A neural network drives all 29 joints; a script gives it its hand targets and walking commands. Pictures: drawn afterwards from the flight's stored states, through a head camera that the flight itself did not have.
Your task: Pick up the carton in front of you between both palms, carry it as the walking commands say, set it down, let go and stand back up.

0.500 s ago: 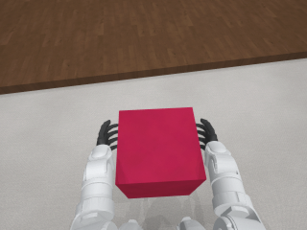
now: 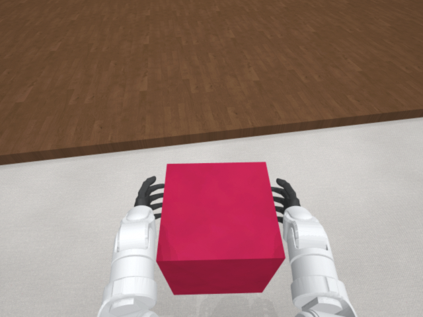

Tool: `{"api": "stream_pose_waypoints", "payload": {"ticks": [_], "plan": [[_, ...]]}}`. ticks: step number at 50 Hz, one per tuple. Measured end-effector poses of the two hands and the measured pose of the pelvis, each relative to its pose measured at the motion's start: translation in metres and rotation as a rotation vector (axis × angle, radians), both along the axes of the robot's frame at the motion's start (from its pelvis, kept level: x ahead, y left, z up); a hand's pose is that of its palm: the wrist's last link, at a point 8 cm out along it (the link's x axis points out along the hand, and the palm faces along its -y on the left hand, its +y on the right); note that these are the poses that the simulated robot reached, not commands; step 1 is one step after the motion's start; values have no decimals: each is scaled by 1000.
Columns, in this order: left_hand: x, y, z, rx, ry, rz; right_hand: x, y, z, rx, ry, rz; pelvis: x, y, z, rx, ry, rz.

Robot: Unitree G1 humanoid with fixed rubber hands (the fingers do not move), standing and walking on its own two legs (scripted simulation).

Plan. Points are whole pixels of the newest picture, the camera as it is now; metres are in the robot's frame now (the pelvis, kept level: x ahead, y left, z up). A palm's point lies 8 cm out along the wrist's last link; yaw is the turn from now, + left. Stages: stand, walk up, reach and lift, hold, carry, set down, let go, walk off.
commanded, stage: reach and lift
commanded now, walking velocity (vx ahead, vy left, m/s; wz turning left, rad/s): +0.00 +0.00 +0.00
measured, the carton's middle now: (217, 232) +0.30 +0.00 -0.05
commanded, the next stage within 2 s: hold in 0.74 s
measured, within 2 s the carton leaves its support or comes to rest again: neither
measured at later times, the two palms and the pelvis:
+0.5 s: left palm (142, 205) +0.31 +0.15 +0.04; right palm (289, 205) +0.31 -0.15 +0.04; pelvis +0.02 +0.00 +0.01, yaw +0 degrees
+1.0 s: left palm (138, 204) +0.30 +0.15 +0.07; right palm (293, 204) +0.30 -0.15 +0.06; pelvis +0.01 +0.00 +0.01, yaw +0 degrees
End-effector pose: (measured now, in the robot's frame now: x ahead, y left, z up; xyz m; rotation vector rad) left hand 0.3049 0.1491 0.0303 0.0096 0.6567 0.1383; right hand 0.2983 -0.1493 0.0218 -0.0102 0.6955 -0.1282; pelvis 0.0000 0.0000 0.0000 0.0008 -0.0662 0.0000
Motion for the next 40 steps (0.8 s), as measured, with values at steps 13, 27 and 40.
{"api": "stream_pose_waypoints", "payload": {"ticks": [13,27,40], "plan": [[6,0,8,8,-7,1,9,0,10,-14,-8,15,8,-4,4,-1,-11,6],[9,3,12,24,1,-16,11,3,14,-35,1,28,21,0,8,-2,-17,6],[6,3,20,23,-10,-22,6,3,22,-32,-11,19,18,3,8,-1,-37,0]]}}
